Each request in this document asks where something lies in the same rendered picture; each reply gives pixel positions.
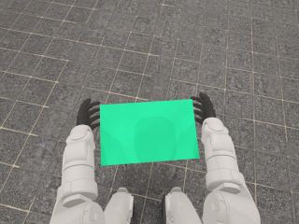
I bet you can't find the right robot thigh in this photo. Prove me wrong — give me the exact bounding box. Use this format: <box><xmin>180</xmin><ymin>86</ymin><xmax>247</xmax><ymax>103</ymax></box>
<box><xmin>165</xmin><ymin>191</ymin><xmax>202</xmax><ymax>224</ymax></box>

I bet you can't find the robot left hand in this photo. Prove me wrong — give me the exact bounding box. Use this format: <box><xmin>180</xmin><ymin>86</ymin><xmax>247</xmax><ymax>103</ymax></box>
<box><xmin>76</xmin><ymin>98</ymin><xmax>100</xmax><ymax>130</ymax></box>

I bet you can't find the robot right hand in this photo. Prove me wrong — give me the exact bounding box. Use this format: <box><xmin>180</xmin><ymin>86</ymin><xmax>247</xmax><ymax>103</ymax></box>
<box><xmin>191</xmin><ymin>92</ymin><xmax>216</xmax><ymax>126</ymax></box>

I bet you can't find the carton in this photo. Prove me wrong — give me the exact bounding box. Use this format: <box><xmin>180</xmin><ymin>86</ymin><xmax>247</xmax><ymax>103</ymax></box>
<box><xmin>100</xmin><ymin>99</ymin><xmax>200</xmax><ymax>166</ymax></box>

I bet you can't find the robot right forearm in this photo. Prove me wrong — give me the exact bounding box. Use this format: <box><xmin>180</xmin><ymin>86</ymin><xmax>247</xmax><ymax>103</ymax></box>
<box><xmin>201</xmin><ymin>117</ymin><xmax>261</xmax><ymax>224</ymax></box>

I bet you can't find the robot right upper arm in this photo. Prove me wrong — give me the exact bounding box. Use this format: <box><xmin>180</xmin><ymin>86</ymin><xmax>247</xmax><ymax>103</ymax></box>
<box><xmin>202</xmin><ymin>190</ymin><xmax>261</xmax><ymax>224</ymax></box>

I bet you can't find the robot left forearm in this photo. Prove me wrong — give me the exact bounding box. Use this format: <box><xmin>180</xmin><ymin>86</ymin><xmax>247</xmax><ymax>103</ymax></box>
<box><xmin>50</xmin><ymin>124</ymin><xmax>98</xmax><ymax>221</ymax></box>

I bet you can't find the robot left upper arm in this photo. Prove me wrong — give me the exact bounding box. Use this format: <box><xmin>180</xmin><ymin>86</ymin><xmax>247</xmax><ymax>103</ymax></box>
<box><xmin>50</xmin><ymin>201</ymin><xmax>106</xmax><ymax>224</ymax></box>

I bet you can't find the robot right shin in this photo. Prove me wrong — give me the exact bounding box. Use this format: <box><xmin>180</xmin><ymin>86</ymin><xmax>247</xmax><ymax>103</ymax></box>
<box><xmin>166</xmin><ymin>187</ymin><xmax>182</xmax><ymax>224</ymax></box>

